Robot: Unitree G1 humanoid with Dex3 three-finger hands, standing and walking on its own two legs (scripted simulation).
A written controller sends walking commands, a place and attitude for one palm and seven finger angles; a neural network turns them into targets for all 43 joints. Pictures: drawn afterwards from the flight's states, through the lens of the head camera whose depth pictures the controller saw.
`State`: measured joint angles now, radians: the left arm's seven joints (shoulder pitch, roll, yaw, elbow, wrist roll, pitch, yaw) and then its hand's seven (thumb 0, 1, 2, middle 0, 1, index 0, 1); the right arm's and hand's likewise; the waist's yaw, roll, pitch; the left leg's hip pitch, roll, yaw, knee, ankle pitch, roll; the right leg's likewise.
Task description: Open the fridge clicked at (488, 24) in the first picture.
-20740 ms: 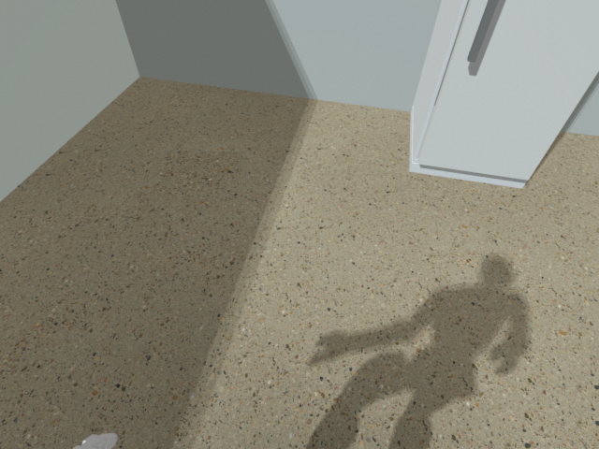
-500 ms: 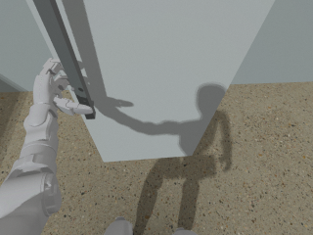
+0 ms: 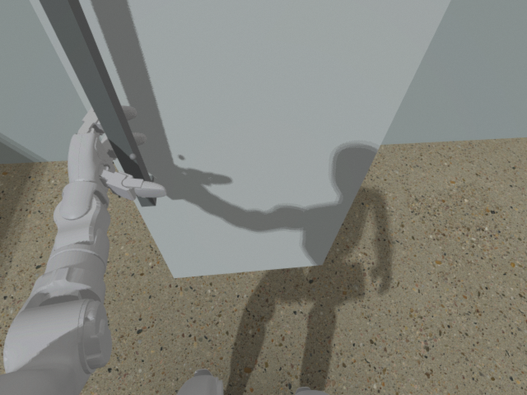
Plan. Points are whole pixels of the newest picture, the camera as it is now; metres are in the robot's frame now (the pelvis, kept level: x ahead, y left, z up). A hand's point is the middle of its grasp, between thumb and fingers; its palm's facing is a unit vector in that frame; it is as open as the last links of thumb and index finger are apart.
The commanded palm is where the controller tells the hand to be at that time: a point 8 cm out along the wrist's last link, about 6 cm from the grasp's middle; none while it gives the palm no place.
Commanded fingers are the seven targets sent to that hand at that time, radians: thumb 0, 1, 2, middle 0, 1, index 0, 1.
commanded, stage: slide the fingers in behind the handle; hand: left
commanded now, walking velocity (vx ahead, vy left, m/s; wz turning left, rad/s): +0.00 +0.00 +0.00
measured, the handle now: (108, 92) +0.51 +0.21 +0.17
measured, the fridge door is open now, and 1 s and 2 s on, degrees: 0 0 0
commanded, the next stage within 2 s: grip the handle and tug to test in 0.54 s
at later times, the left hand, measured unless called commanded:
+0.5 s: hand (135, 156) +0.46 +0.18 +0.09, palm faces +0.09 -1.00 +0.00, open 14.0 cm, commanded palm +0.42 +0.22 +0.09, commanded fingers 0.00 -0.50 0.30 -0.30 -1.20 -0.30 -1.20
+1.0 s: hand (135, 156) +0.46 +0.19 +0.10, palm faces +0.09 -1.00 +0.00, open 11.1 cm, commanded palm +0.42 +0.23 +0.09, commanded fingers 0.00 0.39 0.68 -0.40 -1.33 -0.40 -1.33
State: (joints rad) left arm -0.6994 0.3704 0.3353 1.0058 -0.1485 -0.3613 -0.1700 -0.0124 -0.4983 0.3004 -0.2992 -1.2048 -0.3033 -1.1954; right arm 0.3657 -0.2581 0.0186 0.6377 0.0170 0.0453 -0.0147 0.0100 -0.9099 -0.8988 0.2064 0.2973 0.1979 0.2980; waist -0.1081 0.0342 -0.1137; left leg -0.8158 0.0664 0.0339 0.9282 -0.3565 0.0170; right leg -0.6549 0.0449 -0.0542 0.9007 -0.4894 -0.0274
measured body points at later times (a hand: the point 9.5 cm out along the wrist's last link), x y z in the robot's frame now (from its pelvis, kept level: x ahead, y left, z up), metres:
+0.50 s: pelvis +0.00 +0.00 +0.00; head +0.07 +0.01 +0.44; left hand +0.45 +0.24 +0.10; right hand +0.04 -0.27 -0.12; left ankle +0.05 +0.11 -0.69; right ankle -0.03 -0.11 -0.69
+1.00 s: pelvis +0.01 +0.00 +0.00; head +0.07 +0.00 +0.45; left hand +0.44 +0.24 +0.10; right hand +0.06 -0.26 -0.12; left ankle +0.05 +0.11 -0.69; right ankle -0.03 -0.11 -0.69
